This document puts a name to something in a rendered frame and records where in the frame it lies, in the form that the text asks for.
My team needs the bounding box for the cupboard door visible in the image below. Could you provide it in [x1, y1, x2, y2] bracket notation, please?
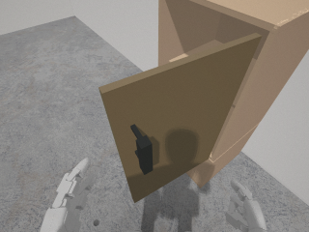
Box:
[98, 33, 262, 203]

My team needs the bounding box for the handle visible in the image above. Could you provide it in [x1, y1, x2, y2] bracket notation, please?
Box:
[130, 125, 154, 175]

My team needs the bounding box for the robot left hand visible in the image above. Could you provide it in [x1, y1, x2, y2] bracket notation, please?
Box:
[40, 158, 97, 232]

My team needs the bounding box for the robot right hand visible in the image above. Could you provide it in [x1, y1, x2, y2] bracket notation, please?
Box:
[226, 180, 267, 232]

